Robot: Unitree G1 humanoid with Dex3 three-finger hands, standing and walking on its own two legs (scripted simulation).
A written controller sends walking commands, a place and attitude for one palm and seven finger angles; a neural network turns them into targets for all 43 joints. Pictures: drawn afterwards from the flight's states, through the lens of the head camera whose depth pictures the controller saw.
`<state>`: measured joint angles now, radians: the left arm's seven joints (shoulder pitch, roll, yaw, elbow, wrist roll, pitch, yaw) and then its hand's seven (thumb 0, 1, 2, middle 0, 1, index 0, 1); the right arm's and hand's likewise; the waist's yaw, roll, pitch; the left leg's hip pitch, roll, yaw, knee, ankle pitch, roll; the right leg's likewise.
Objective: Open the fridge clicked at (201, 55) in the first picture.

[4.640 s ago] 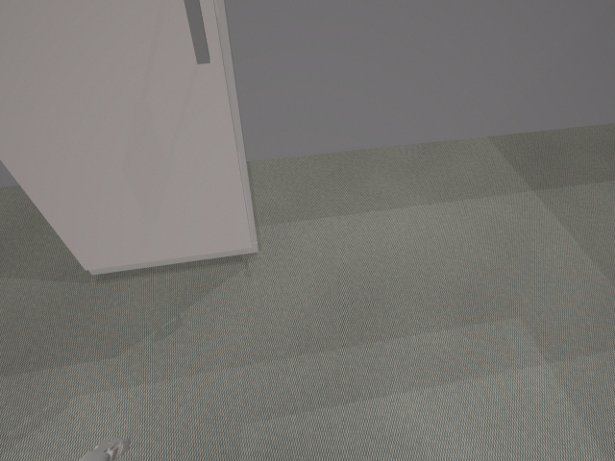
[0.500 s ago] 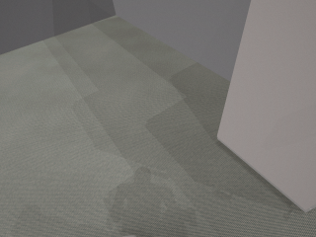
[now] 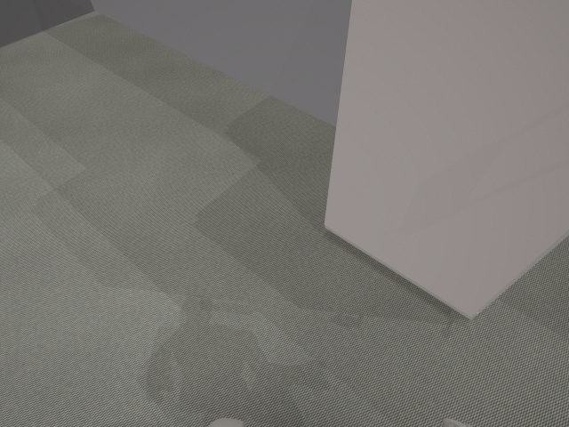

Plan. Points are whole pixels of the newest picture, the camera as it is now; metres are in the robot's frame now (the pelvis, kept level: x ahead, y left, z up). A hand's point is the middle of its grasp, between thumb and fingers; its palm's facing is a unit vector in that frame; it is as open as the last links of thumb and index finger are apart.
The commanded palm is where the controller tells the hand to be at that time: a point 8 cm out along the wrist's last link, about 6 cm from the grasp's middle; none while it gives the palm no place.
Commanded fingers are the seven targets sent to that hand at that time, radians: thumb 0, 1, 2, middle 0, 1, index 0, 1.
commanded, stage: turn to face it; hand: right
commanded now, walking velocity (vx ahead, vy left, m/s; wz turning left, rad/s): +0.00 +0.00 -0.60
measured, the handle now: out of the picture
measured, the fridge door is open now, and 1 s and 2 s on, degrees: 0 0 0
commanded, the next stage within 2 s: take the last steps up to it in 0.86 s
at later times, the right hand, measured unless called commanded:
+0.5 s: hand out of the picture -0.03 -0.18 -0.17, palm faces +0.33 +0.90 -0.27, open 7.4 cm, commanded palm none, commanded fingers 0.00 -0.90 -0.90 0.20 0.30 0.20 0.30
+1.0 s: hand out of the picture +0.00 -0.20 -0.16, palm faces +0.48 +0.83 -0.28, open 7.4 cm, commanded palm none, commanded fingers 0.00 -0.90 -0.90 0.20 0.30 0.20 0.30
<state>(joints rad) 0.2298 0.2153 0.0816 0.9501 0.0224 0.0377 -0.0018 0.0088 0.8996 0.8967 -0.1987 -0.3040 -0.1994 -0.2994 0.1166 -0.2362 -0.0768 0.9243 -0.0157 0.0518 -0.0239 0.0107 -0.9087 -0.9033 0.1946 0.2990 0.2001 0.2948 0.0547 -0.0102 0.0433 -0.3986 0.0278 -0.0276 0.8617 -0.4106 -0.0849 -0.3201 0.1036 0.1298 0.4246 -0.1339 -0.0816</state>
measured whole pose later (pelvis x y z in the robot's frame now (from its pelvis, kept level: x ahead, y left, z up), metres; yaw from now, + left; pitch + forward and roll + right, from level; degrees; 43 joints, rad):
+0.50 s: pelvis +0.00 +0.02 -0.01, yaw -19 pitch +0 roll -1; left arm 0.13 0.26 0.08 0.94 0.01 0.08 -0.03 0.01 0.91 0.90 -0.19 -0.30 -0.19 -0.30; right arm 0.27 -0.21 -0.04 0.90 -0.03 0.01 -0.02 0.01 -0.90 -0.90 0.20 0.30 0.21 0.30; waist 0.00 0.01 0.11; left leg -0.17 0.15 0.19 0.57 -0.39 -0.04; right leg -0.37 -0.04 -0.06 0.77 -0.41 0.06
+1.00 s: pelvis +0.02 +0.02 -0.01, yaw -29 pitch -1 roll -1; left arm 0.19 0.20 0.05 0.96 0.01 0.04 0.00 0.01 0.90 0.90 -0.20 -0.30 -0.20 -0.30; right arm 0.18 -0.20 -0.04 0.92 -0.02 0.01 -0.02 0.01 -0.91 -0.90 0.20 0.30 0.20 0.30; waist 0.01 -0.03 0.06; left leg -0.25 0.04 0.07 0.56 -0.29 -0.03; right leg -0.25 0.02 0.03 0.56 -0.29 0.00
